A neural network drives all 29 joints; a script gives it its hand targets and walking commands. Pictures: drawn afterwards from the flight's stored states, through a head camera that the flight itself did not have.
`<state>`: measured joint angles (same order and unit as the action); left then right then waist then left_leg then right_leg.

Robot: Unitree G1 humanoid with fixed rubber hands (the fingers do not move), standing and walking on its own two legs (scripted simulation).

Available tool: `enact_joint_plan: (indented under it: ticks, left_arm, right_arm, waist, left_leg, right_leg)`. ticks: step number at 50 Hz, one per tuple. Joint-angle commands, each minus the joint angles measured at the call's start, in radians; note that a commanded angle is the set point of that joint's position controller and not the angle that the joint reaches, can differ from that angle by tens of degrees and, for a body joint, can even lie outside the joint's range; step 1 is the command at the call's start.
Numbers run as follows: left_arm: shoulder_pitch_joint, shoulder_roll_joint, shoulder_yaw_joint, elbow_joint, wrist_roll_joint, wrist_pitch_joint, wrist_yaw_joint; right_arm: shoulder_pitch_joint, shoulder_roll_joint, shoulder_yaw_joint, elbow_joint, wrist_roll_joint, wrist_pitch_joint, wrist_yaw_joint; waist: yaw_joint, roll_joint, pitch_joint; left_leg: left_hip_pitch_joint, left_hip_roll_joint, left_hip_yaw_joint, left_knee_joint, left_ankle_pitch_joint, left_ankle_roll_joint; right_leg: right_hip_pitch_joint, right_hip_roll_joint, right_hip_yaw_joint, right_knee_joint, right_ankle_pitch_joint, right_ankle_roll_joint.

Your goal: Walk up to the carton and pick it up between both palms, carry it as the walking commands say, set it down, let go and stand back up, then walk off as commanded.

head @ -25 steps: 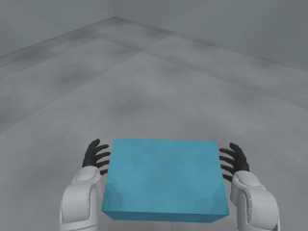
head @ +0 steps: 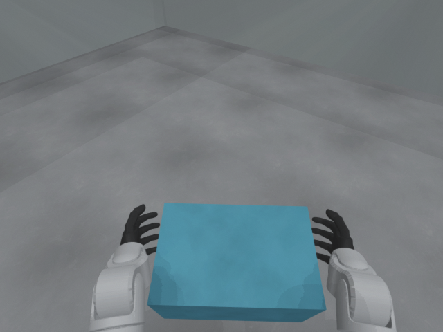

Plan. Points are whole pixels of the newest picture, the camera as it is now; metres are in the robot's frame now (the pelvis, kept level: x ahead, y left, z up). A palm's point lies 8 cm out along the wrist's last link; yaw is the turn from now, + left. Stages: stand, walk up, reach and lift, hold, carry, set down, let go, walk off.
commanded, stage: carry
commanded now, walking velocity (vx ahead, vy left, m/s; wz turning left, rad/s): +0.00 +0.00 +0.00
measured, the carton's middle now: (234, 263) +0.28 +0.00 -0.02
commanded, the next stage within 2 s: hold in 0.22 s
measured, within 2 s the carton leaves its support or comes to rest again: neither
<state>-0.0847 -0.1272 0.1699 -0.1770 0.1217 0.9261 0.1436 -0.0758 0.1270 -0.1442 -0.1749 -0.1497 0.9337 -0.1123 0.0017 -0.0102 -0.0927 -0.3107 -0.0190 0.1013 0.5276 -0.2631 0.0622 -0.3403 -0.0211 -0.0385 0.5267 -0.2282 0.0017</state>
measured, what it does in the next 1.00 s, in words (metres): stands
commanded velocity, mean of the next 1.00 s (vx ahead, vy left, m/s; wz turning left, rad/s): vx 0.00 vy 0.00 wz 0.00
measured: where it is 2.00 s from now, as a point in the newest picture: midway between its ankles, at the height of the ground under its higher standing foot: outside the picture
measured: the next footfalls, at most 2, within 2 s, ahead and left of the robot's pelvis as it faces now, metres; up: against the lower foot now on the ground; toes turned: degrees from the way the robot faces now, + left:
none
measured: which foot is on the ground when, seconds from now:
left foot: down 0.00-1.00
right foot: down 0.00-1.00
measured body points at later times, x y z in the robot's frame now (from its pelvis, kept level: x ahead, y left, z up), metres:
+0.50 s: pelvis +0.00 -0.01 +0.01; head -0.06 -0.01 +0.46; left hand +0.28 +0.15 +0.05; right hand +0.28 -0.20 +0.05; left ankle +0.01 +0.08 -0.73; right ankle +0.03 -0.13 -0.73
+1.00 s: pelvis -0.01 -0.02 +0.00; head -0.06 -0.02 +0.45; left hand +0.29 +0.18 +0.02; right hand +0.30 -0.18 +0.02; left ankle +0.01 +0.08 -0.73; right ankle +0.03 -0.13 -0.73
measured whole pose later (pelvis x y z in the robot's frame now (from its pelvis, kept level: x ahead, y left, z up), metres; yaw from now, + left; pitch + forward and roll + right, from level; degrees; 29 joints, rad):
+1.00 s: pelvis -0.01 -0.02 +0.00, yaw +6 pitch -6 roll -1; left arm -0.37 -0.04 0.33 0.59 0.27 0.54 -0.01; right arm -0.32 0.11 -0.36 0.48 -0.32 0.60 0.04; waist -0.04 0.01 -0.01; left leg -0.15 -0.04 -0.07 0.50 -0.23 0.03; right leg -0.12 0.04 0.01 0.43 -0.21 -0.01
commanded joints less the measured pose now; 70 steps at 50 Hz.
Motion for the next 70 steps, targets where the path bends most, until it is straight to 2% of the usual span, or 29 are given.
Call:
enact_joint_plan:
  ticks: [1,11,12,13,14,16,17,18,19,20,21,24,27,29,32,36,37,38,40,44,48,52,59,64,70]
  left_arm:
    - [-0.506,-0.793,-0.648,-0.127,-0.319,-0.034,-0.273]
    - [-0.5,-0.777,-0.64,-0.106,-0.311,-0.058,-0.275]
    - [-0.376,-0.561,-0.449,0.245,-0.111,-0.119,-0.28]
    - [-0.374,-0.572,-0.481,0.333,-0.118,-0.163,-0.285]
    - [-0.372,-0.616,-0.536,0.234,-0.128,-0.226,-0.3]
    - [-0.615,-0.823,-0.714,0.09,-0.216,-0.298,-0.339]
    - [-0.687,-0.882,-0.766,0.034,-0.251,-0.317,-0.347]
    - [-0.702,-0.905,-0.776,0.024,-0.262,-0.321,-0.348]
    - [-0.74,-0.912,-0.764,0.065,-0.252,-0.319,-0.349]
    - [-0.746,-0.917,-0.753,0.12,-0.239,-0.315,-0.354]
    - [-0.743,-0.917,-0.742,0.167,-0.228,-0.313,-0.36]
    - [-0.715,-0.915,-0.666,0.304,-0.187,-0.302,-0.383]
    - [-0.729,-0.896,-0.535,0.466,-0.131,-0.294,-0.413]
    - [-0.785,-0.884,-0.467,0.529,-0.109,-0.3,-0.442]
    - [-0.901,-0.869,-0.392,0.591,-0.095,-0.316,-0.483]
    - [-1.025,-0.871,-0.346,0.632,-0.1,-0.336,-0.525]
    - [-0.952,-0.883,-0.35,0.592,-0.117,-0.348,-0.529]
    - [-0.965,-0.889,-0.352,0.599,-0.119,-0.352,-0.534]
    - [-0.948,-0.887,-0.325,0.666,-0.103,-0.355,-0.543]
    - [-0.973,-0.883,-0.294,0.721,-0.086,-0.393,-0.554]
    - [-0.978,-0.903,-0.316,0.694,-0.087,-0.444,-0.541]
    - [-0.918,-0.91,-0.342,0.666,-0.085,-0.482,-0.492]
    - [-0.845,-0.885,-0.37,0.618,-0.079,-0.538,-0.393]
    - [-0.81,-0.865,-0.382,0.626,-0.08,-0.576,-0.354]
    - [-0.821,-0.876,-0.406,0.654,-0.096,-0.618,-0.349]
  right_arm:
    - [-0.49,0.795,0.613,-0.106,0.329,-0.045,0.242]
    - [-0.485,0.78,0.601,-0.085,0.321,-0.071,0.244]
    - [-0.412,0.515,0.385,0.266,0.131,-0.135,0.275]
    - [-0.397,0.511,0.415,0.317,0.148,-0.185,0.28]
    - [-0.378,0.553,0.471,0.216,0.15,-0.242,0.294]
    - [-0.582,0.722,0.609,0.052,0.236,-0.308,0.334]
    - [-0.641,0.768,0.636,0.013,0.26,-0.323,0.344]
    - [-0.679,0.785,0.649,0.004,0.276,-0.328,0.357]
    - [-0.733,0.777,0.634,0.051,0.28,-0.328,0.374]
    - [-0.743,0.774,0.623,0.099,0.27,-0.323,0.384]
    - [-0.73,0.77,0.61,0.152,0.259,-0.318,0.392]
    - [-0.71,0.812,0.57,0.28,0.242,-0.3,0.418]
    - [-0.75,0.854,0.489,0.427,0.215,-0.284,0.44]
    - [-0.808,0.899,0.447,0.489,0.205,-0.281,0.451]
    - [-0.917,0.963,0.411,0.539,0.197,-0.28,0.456]
    - [-1.038,1.011,0.39,0.54,0.19,-0.288,0.444]
    - [-0.946,0.997,0.371,0.565,0.196,-0.296,0.446]
    - [-0.94,0.988,0.353,0.57,0.183,-0.301,0.443]
    - [-0.923,0.96,0.309,0.604,0.147,-0.308,0.438]
    - [-0.918,0.919,0.254,0.619,0.101,-0.343,0.425]
    - [-0.913,0.892,0.257,0.602,0.104,-0.392,0.423]
    - [-0.887,0.841,0.279,0.601,0.122,-0.436,0.439]
    - [-0.838,0.776,0.294,0.636,0.131,-0.509,0.475]
    - [-0.826,0.756,0.304,0.644,0.13,-0.562,0.474]
    - [-0.817,0.738,0.295,0.652,0.108,-0.613,0.448]
  waist:
    - [0.0,0.01,-0.292]
    - [0.001,0.015,-0.29]
    - [-0.008,0.025,-0.021]
    - [-0.024,0.041,-0.074]
    - [-0.021,0.046,-0.137]
    - [-0.051,0.033,-0.368]
    - [-0.068,0.04,-0.465]
    - [-0.067,0.054,-0.489]
    - [-0.068,0.092,-0.454]
    - [-0.075,0.087,-0.416]
    - [-0.081,0.079,-0.379]
    - [-0.062,0.03,-0.268]
    - [-0.041,-0.015,-0.133]
    - [-0.03,-0.033,-0.097]
    - [-0.021,-0.055,-0.094]
    - [-0.019,-0.057,-0.141]
    - [0.001,-0.02,-0.152]
    - [-0.017,-0.014,-0.167]
    - [-0.033,-0.003,-0.149]
    - [-0.073,-0.019,-0.127]
    - [-0.078,0.013,-0.195]
    - [-0.068,0.039,-0.241]
    - [-0.048,0.042,-0.31]
    - [-0.025,0.043,-0.382]
    - [-0.05,0.043,-0.472]
  left_leg:
    - [0.103,0.153,-0.142,-0.092,0.177,0.004]
    - [0.104,0.155,-0.142,-0.091,0.182,0.003]
    - [0.156,-0.02,-0.195,-0.142,0.157,-0.039]
    - [0.192,-0.012,-0.205,-0.123,0.256,-0.048]
    - [0.228,0.011,-0.224,-0.128,0.351,-0.05]
    - [0.332,0.02,-0.252,-0.091,0.538,-0.063]
    - [0.389,0.017,-0.258,-0.077,0.612,-0.072]
    - [0.421,0.014,-0.261,-0.078,0.616,-0.075]
    - [0.419,0.01,-0.267,-0.097,0.504,-0.081]
    - [0.411,0.009,-0.264,-0.117,0.42,-0.082]
    - [0.402,0.006,-0.26,-0.132,0.365,-0.08]
    - [0.324,-0.008,-0.246,-0.168,0.26,-0.062]
    - [0.232,-0.02,-0.232,-0.204,0.123,-0.038]
    - [0.199,-0.031,-0.22,-0.213,0.059,-0.023]
    - [0.179,-0.049,-0.2,-0.2,0.006,-0.005]
    - [0.163,-0.065,-0.181,-0.179,-0.015,0.004]
    - [0.23,-0.054,-0.166,-0.147,0.056,-0.001]
    - [0.231,-0.052,-0.166,-0.143,0.061,-0.002]
    - [0.19,-0.045,-0.167,-0.152,0.023,-0.001]
    - [0.151,-0.047,-0.167,-0.136,-0.002,-0.001]
    - [0.136,-0.041,-0.178,-0.118,0.065,-0.007]
    - [0.138,-0.03,-0.215,-0.1,0.139,-0.02]
    - [0.155,-0.006,-0.267,-0.038,0.263,-0.042]
    - [0.143,-0.012,-0.267,0.022,0.368,-0.05]
    - [0.092,-0.028,-0.264,0.102,0.409,-0.062]
  right_leg:
    - [0.102,-0.101,0.095,-0.052,0.172,-0.055]
    - [0.108,-0.099,0.095,-0.05,0.176,-0.058]
    - [0.225,0.104,0.125,-0.122,0.152,-0.053]
    - [0.23,0.112,0.122,-0.121,0.205,-0.044]
    - [0.217,0.106,0.133,-0.123,0.22,-0.046]
    - [0.267,0.116,0.128,-0.095,0.319,-0.03]
    - [0.282,0.121,0.13,-0.091,0.367,-0.03]
    - [0.267,0.119,0.126,-0.095,0.369,-0.034]
    - [0.235,0.109,0.124,-0.106,0.305,-0.045]
    - [0.221,0.103,0.118,-0.119,0.268,-0.048]
    - [0.216,0.095,0.116,-0.132,0.254,-0.05]
    - [0.259,0.084,0.114,-0.153,0.236,-0.039]
    - [0.274,0.065,0.13,-0.186,0.138,-0.028]
    - [0.274,0.05,0.143,-0.206,0.071,-0.017]
    - [0.267,0.035,0.166,-0.235,-0.021,0.0]
    - [0.287,0.026,0.183,-0.256,-0.085,0.011]
    - [0.271,0.03,0.176,-0.254,-0.068,-0.021]
    - [0.278,0.033,0.174,-0.247,-0.053,-0.022]
    - [0.302,0.041,0.167,-0.233,-0.061,-0.019]
    - [0.296,0.039,0.171,-0.224,-0.065,-0.02]
    - [0.304,0.051,0.152,-0.171,0.074,-0.026]
    - [0.263,0.072,0.128,-0.105,0.166,-0.039]
    - [0.1,0.09,0.13,-0.025,0.139,-0.049]
    - [-0.006,0.099,0.13,0.033,0.168,-0.05]
    - [-0.142,0.111,0.121,0.11,0.194,-0.053]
